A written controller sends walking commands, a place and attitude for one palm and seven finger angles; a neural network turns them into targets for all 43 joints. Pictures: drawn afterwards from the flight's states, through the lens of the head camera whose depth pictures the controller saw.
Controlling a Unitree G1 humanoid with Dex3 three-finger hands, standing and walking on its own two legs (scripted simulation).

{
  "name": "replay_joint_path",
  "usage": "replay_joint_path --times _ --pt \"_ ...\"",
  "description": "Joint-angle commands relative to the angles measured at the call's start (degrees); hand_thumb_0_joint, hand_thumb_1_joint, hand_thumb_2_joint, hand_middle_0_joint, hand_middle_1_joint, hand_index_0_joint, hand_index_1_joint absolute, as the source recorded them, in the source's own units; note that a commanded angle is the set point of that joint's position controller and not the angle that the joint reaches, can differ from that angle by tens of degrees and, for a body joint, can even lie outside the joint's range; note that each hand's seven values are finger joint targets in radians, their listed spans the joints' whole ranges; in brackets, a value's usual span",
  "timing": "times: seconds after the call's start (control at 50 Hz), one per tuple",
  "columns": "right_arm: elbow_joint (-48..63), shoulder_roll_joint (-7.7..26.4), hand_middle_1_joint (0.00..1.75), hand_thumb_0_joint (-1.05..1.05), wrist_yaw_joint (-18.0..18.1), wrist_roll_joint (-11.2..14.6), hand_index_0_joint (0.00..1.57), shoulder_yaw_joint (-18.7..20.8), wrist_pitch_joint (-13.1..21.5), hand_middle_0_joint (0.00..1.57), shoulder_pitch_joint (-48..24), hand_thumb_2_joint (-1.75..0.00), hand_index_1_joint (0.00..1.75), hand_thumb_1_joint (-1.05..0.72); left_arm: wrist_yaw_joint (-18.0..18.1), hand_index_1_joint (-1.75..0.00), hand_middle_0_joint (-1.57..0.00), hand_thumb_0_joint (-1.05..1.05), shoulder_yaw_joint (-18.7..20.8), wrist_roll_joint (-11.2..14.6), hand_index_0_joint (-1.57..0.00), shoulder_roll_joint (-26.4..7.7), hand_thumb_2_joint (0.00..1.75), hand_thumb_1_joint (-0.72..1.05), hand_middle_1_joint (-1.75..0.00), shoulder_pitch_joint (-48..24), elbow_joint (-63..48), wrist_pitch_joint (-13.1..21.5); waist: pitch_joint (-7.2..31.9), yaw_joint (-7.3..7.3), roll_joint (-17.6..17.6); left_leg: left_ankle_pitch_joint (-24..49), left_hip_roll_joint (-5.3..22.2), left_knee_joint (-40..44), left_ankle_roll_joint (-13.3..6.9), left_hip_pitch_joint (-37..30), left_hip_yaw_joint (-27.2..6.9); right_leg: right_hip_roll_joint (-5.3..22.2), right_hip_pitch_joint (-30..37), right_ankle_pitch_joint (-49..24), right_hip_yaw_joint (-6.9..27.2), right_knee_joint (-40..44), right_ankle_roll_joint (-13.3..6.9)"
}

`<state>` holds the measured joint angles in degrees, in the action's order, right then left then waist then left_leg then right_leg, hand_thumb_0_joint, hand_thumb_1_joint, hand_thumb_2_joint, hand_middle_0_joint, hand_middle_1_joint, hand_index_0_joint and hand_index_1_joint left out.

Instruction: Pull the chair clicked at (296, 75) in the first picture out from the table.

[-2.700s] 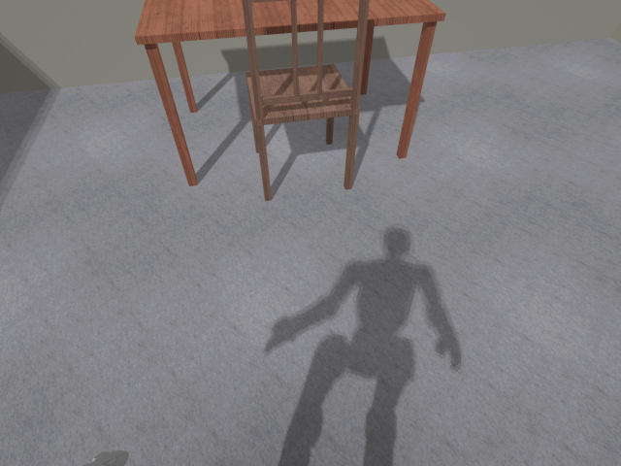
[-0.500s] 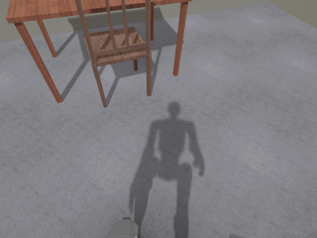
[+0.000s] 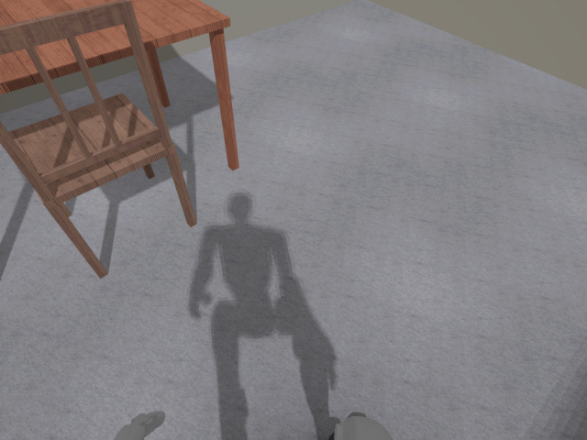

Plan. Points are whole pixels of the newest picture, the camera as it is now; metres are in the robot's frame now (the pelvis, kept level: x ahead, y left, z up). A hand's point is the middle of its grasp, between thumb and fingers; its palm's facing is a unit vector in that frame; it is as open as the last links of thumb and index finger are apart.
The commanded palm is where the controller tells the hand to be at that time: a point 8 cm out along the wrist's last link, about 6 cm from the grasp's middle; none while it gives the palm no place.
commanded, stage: walk to a spot facing it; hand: left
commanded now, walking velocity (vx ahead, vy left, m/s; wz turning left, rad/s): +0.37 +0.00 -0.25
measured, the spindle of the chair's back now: (62, 108) +0.90 +0.62 -0.09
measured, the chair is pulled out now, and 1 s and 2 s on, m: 0.00 0.00 0.00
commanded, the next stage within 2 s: turn to face it in 0.84 s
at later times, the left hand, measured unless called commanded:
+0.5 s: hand (182, 400) +0.22 +0.19 -0.20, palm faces +0.00 -0.99 -0.17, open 7.3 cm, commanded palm none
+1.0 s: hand (232, 235) +0.56 +0.14 -0.18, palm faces -0.26 -0.95 -0.18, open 7.4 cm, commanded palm none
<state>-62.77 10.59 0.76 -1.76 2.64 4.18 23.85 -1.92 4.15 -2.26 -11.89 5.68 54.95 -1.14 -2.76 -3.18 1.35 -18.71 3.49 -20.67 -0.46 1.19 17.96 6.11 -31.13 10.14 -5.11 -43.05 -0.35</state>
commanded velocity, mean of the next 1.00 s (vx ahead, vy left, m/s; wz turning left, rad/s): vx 0.30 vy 0.00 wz -0.21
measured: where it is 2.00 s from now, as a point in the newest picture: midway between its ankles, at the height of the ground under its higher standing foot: (307, 338)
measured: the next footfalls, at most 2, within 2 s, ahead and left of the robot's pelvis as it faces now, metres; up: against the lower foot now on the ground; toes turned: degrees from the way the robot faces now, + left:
right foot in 0.10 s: +0.18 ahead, -0.13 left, +0.00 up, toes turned -10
left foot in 0.50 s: +0.36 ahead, +0.10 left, +0.00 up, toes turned +8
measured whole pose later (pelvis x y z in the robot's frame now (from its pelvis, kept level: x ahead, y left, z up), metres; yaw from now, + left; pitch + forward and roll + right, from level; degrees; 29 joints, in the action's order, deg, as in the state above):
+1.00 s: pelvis +0.43 -0.02 -0.01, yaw -14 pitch -1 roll +0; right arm -64.5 4.6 1.2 -1.5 1.7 3.7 25.9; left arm -1.4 4.6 -1.8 -10.2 8.5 58.0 -1.1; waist -5.4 -3.0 -0.1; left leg -24.2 5.4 -22.3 1.8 -4.1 21.5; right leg 3.8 -31.8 9.9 -8.7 -41.0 -1.5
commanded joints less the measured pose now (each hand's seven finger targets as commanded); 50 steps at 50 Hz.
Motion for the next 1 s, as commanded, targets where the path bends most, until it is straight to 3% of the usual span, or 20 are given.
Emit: replay_joint_path --times 0.0,0.02,0.04,0.06,0.08,0.1,0.14,0.18,0.22,0.4,0.46,0.48,0.5,0.52,0.56,0.6,0.66,0.8,0.92,0.98 --pt "1.07 7.53 0.30 0.00 0.19 -0.45 0.20 1.07 0.32 0.20 4.29 -0.90 0.30 -0.90 -0.40 -0.30 -0.20 0.00 -0.61 0.35 -0.20 -0.38 0.90 0.90 -0.30 -4.00 -4.50 1.98 -2.78 0.53 -7.44 28.82 16.30 3.92 -6.22 -2.23 -7.56 -2.73 1.88 3.86 -3.10 7.14 -1.83" --pt "0.87 7.63 0.30 0.00 0.25 -0.29 0.20 1.06 0.13 0.20 4.54 -0.90 0.30 -0.90 -0.28 -0.30 -0.20 0.00 -0.48 0.29 -0.20 -1.01 0.90 0.90 -0.30 -1.38 -3.66 2.35 -0.68 1.65 -7.29 36.84 15.41 -1.22 -5.44 -3.02 -5.96 -4.52 6.97 4.67 -4.76 9.94 -2.74" --pt "0.79 7.90 0.30 0.00 0.26 0.03 0.20 0.94 -0.01 0.20 3.90 -0.90 0.30 -0.90 -0.05 -0.30 -0.20 0.00 -0.09 0.20 -0.20 -2.19 0.90 0.90 -0.30 5.31 -1.29 2.92 3.22 4.96 -5.97 42.43 13.73 -10.46 -3.87 -1.33 -4.24 -6.47 17.19 2.40 -5.83 14.02 -3.71" --pt "1.27 7.34 0.30 0.00 -0.22 0.72 0.20 0.76 0.13 0.20 2.92 -0.90 0.30 -0.90 0.43 -0.30 -0.20 0.00 0.88 0.01 -0.20 -5.72 0.90 0.90 -0.30 14.22 1.65 3.63 8.95 9.13 -2.94 37.56 11.94 -22.93 -1.63 8.81 -2.37 -2.88 33.72 -0.95 -1.11 14.60 -5.85" --pt "3.23 3.69 0.30 0.00 -0.60 1.54 0.20 0.08 0.37 0.20 3.80 -0.90 0.30 -0.90 1.49 -0.30 -0.20 0.00 2.68 0.23 -0.20 -12.65 0.90 0.90 -0.30 22.48 3.51 4.17 16.10 11.44 10.76 4.58 4.47 -41.59 1.25 27.13 -0.56 13.76 49.75 -4.65 22.21 17.53 -12.02" --pt "4.73 4.05 0.30 0.00 -0.32 1.59 0.20 0.16 0.32 0.20 -0.33 -0.90 0.30 -0.90 1.70 -0.30 -0.20 0.00 2.85 1.66 -0.20 -15.36 0.90 0.90 -0.30 24.37 4.68 3.92 15.89 11.26 9.47 -14.60 1.24 -53.27 1.26 34.98 -8.05 19.92 49.14 -10.73 32.29 23.56 -16.42" --pt "5.01 3.67 0.30 0.00 -0.36 1.09 0.20 0.80 -0.32 0.20 -5.02 -0.90 0.30 -0.90 2.13 -0.30 -0.20 0.00 1.80 1.62 -0.20 -11.45 0.90 0.90 -0.30 15.77 2.70 3.90 6.03 8.13 4.37 -6.37 5.81 -55.92 0.87 37.44 -14.97 16.84 34.01 -0.68 26.01 27.55 -13.77" --pt "3.14 2.11 0.30 0.00 -0.57 0.37 0.20 0.80 -1.57 0.20 -2.58 -0.90 0.30 -0.90 2.55 -0.30 -0.20 0.00 0.55 1.34 -0.20 -6.98 0.90 0.90 -0.30 9.63 1.79 4.34 1.86 3.59 0.84 -1.03 7.81 -49.45 1.40 31.89 -15.49 12.10 22.18 0.27 15.34 30.02 -10.22" --pt "2.16 0.55 0.30 0.00 -0.73 0.11 0.20 0.66 -2.53 0.20 0.32 -0.90 0.30 -0.90 2.54 -0.30 -0.20 0.00 -0.03 0.94 -0.20 -4.89 0.90 0.90 -0.30 9.03 2.26 4.91 0.47 1.35 3.55 0.59 7.48 -43.48 2.32 28.59 -13.88 9.46 16.63 -1.66 9.84 31.02 -9.20" --pt "6.93 1.45 0.30 0.00 -2.54 0.41 0.20 0.97 -1.23 0.20 -10.06 -0.90 0.30 -0.90 2.08 -0.30 -0.20 0.00 0.37 0.71 -0.20 -7.17 0.90 0.90 -0.30 12.52 4.11 5.07 -2.74 3.03 5.40 5.62 4.20 -18.81 1.38 22.36 -10.40 8.67 17.48 7.22 9.17 30.21 -8.49" --pt "4.11 5.27 0.30 0.00 -1.77 0.07 0.20 1.64 -0.30 0.20 -0.79 -0.90 0.30 -0.90 1.89 -0.30 -0.20 0.00 0.45 1.07 -0.20 -6.59 0.90 0.90 -0.30 12.16 4.08 4.58 0.01 -1.83 -3.06 5.10 2.14 -9.34 0.59 3.88 -9.44 4.00 12.25 1.80 4.95 15.66 -5.87" --pt "2.28 11.10 0.30 0.00 -1.15 -0.62 0.20 2.92 0.08 0.20 7.08 -0.90 0.30 -0.90 1.50 -0.30 -0.20 0.00 0.03 1.36 -0.20 -3.52 0.90 0.90 -0.30 13.03 3.32 4.35 3.73 -4.37 -16.86 -3.56 11.92 -1.56 -2.51 -4.30 -24.80 -2.27 5.32 6.96 0.11 -2.00 -3.10" --pt "1.68 15.56 0.30 0.00 -0.84 -0.85 0.20 3.51 -0.18 0.20 11.60 -0.90 0.30 -0.90 1.24 -0.30 -0.20 0.00 -0.47 1.61 -0.20 -1.85 0.90 0.90 -0.30 13.03 1.43 4.31 5.24 -4.67 -26.57 -10.51 23.54 9.24 -7.14 -7.21 -42.97 -7.76 -3.89 23.49 -1.64 -19.18 -1.39" --pt "1.48 13.27 0.30 0.00 0.06 -0.48 0.20 2.90 -0.51 0.20 8.70 -0.90 0.30 -0.90 1.67 -0.30 -0.20 0.00 -0.13 1.12 -0.20 -3.76 0.90 0.90 -0.30 10.29 1.67 4.00 3.90 -4.21 -21.33 -16.41 24.62 11.95 -7.37 -3.57 -45.36 -4.80 -7.05 20.30 5.10 -28.21 -2.10" --pt "4.08 8.13 0.30 0.00 0.21 -0.10 0.20 1.37 0.11 0.20 0.37 -0.90 0.30 -0.90 0.66 -0.30 -0.20 0.00 0.17 0.77 -0.20 -2.78 0.90 0.90 -0.30 8.78 2.75 4.01 -2.31 -0.37 -7.20 -10.92 20.41 11.45 -6.08 5.17 -33.95 -0.30 -8.15 9.13 6.51 -30.61 -2.09" --pt "4.04 5.37 0.30 0.00 0.51 0.17 0.20 0.58 1.26 0.20 -2.28 -0.90 0.30 -0.90 0.43 -0.30 -0.20 0.00 0.10 0.48 -0.20 -0.65 0.90 0.90 -0.30 12.71 4.76 3.09 -1.52 2.83 -6.70 3.04 16.48 10.69 -3.29 7.75 -21.93 0.44 -3.69 4.04 6.08 -28.19 -0.87" --pt "3.44 4.26 0.30 0.00 0.76 0.73 0.20 0.61 1.73 0.20 -1.52 -0.90 0.30 -0.90 0.67 -0.30 -0.20 0.00 0.20 0.39 -0.20 0.19 0.90 0.90 -0.30 14.41 5.08 1.66 -0.06 3.71 -7.44 13.71 14.81 10.39 -3.72 5.08 -13.89 0.73 -4.93 1.01 5.01 -25.54 0.57" --pt "1.33 2.79 0.30 0.00 1.06 0.82 0.20 0.76 1.33 0.20 3.67 -0.90 0.30 -0.90 -0.04 -0.30 -0.20 0.00 0.64 0.35 -0.20 1.52 0.90 0.90 -0.30 4.71 0.44 0.78 -4.17 2.14 -7.31 25.46 15.29 9.64 -4.95 -0.31 -6.76 1.49 -11.12 -3.07 0.17 -13.06 1.95" --pt "0.47 3.49 0.30 0.00 1.14 0.12 0.20 1.29 0.19 0.20 5.66 -0.90 0.30 -0.90 -0.19 -0.30 -0.20 0.00 0.24 0.73 -0.20 2.10 0.90 0.90 -0.30 -2.20 -2.88 1.58 -5.87 0.24 -8.10 38.94 16.62 3.98 -5.66 -3.56 -2.36 -2.06 -5.39 0.11 -3.85 1.94 -0.93" --pt "-0.29 4.80 0.30 0.00 1.04 0.62 0.20 1.19 -0.13 0.20 3.66 -0.90 0.30 -0.90 1.12 -0.30 -0.20 0.00 -0.04 0.20 -0.20 -0.01 0.90 0.90 -0.30 11.46 1.53 3.28 3.77 6.13 -6.71 51.79 14.50 -13.28 -3.74 -1.74 -2.26 -6.24 15.88 -4.02 -5.88 10.81 -2.99"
